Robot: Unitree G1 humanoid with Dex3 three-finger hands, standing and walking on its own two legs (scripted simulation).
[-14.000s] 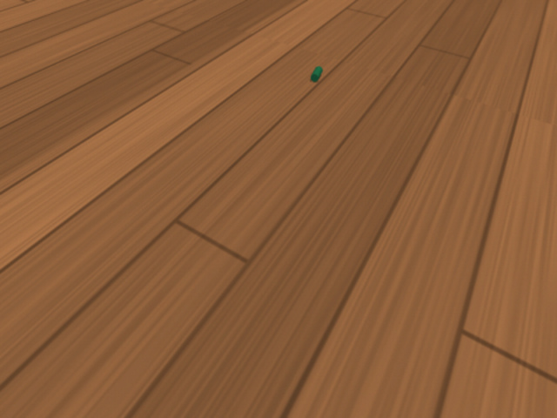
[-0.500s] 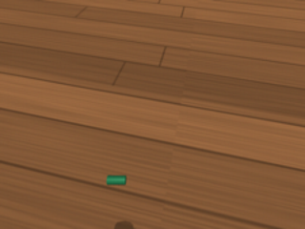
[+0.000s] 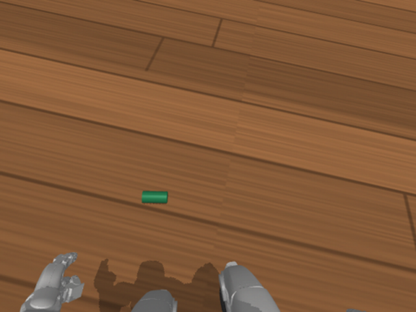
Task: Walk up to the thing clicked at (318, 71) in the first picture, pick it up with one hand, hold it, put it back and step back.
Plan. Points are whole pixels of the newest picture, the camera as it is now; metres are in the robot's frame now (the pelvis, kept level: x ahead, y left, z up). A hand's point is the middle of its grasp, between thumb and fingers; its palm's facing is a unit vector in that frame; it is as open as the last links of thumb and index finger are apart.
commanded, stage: walk up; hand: left
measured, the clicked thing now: (155, 197) +0.58 +0.20 -0.72
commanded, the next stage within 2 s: stand in 1.96 s
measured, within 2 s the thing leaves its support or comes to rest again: neither
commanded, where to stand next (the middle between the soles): +0.20 -0.04 m, yaw +1 degrees
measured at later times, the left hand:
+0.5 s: hand out of the picture -0.01 +0.23 -0.13, palm faces -0.06 -0.92 -0.38, open 7.4 cm
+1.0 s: hand out of the picture -0.19 +0.23 -0.14, palm faces -0.02 -0.93 -0.36, open 7.4 cm
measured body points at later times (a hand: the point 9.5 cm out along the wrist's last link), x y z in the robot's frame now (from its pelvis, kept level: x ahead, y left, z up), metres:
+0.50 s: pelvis -0.13 -0.02 +0.01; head -0.08 -0.04 +0.46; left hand -0.01 +0.27 -0.10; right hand -0.04 -0.35 -0.11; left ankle -0.13 +0.11 -0.65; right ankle -0.12 -0.14 -0.72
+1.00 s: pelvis -0.24 -0.04 +0.01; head -0.22 -0.04 +0.46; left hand -0.19 +0.27 -0.12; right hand -0.15 -0.36 -0.09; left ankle -0.19 +0.08 -0.71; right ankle -0.26 -0.18 -0.72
